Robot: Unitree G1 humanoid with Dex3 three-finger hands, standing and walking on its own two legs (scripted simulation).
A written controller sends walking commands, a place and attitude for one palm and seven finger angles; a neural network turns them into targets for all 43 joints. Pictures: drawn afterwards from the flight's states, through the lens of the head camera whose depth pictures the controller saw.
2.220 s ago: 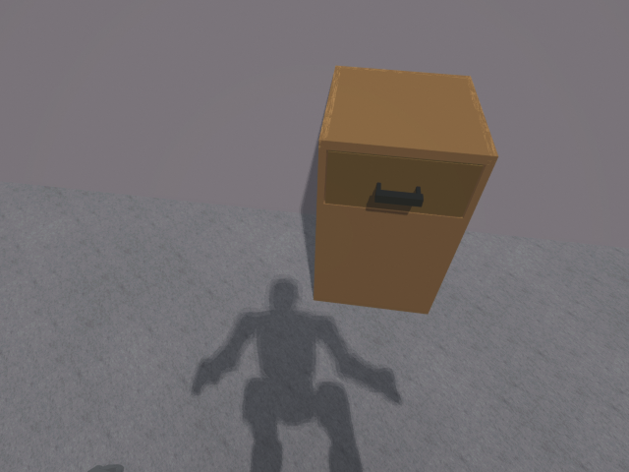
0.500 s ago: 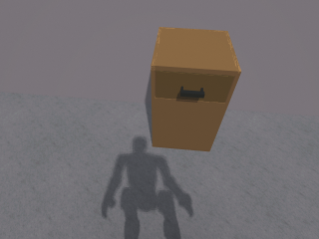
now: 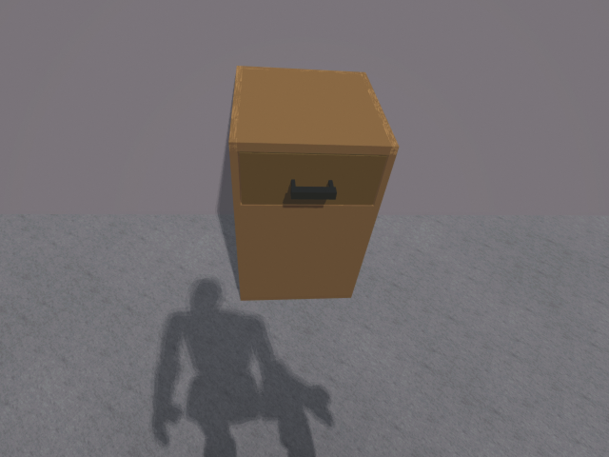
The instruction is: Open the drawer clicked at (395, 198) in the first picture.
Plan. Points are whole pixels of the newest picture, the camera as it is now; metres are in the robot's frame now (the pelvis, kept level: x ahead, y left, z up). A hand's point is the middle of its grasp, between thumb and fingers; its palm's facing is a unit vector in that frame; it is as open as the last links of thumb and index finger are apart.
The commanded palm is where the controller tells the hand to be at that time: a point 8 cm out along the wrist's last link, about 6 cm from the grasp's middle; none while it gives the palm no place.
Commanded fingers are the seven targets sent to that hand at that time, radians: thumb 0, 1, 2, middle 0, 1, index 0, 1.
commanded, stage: take the last steps up to it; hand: left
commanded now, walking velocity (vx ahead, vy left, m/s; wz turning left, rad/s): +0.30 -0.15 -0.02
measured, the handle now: (312, 188) +0.81 +0.00 -0.17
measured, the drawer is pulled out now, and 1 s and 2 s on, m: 0.00 0.00 0.00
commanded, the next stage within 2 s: come to a stop and stand still in 0.64 s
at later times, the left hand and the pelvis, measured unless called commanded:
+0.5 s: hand (266, 383) +0.28 +0.07 -0.17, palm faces +0.00 -0.99 -0.15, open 7.3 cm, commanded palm none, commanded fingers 0.00 0.90 0.90 -0.20 -0.30 -0.20 -0.30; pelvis +0.17 -0.09 -0.01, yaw +0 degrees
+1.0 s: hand (288, 373) +0.30 +0.03 -0.17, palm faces +0.07 -0.99 -0.15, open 7.4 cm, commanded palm none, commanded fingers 0.00 0.90 0.90 -0.20 -0.30 -0.20 -0.30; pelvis +0.31 -0.14 +0.01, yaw +1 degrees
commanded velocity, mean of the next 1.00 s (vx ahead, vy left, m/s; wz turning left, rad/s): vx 0.09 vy -0.09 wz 0.02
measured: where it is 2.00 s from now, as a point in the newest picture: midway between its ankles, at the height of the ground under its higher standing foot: outside the picture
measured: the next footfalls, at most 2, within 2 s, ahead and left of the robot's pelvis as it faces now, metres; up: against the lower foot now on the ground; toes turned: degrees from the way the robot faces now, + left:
right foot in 0.38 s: +0.26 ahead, -0.20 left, +0.00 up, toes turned -10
left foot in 0.70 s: +0.34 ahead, -0.02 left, +0.00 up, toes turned +12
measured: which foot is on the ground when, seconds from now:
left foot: down 0.00-0.38, up 0.40-0.68, down 0.70-1.00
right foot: up 0.00-0.36, down 0.38-0.70, up 0.72-1.00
